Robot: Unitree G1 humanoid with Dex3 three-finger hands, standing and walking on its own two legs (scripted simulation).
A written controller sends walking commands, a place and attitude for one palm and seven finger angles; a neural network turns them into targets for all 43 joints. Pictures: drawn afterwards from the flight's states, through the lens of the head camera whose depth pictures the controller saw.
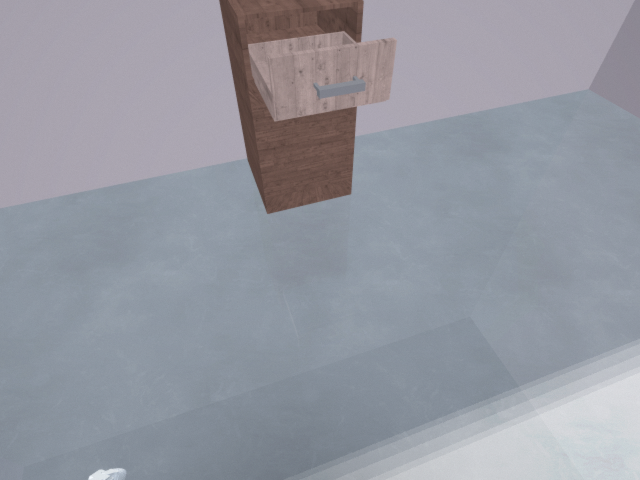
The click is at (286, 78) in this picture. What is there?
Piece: drawer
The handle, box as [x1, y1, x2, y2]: [313, 76, 365, 98]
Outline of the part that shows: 365,82 362,79 359,80 356,76 353,76 352,81 319,86 316,83 313,83 313,85 317,91 317,95 319,98 364,90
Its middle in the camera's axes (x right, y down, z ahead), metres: +0.05 -0.44 +1.10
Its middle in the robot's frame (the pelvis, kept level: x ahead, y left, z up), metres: +1.12 +0.02 -0.04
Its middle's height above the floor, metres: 0.73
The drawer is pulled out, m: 0.30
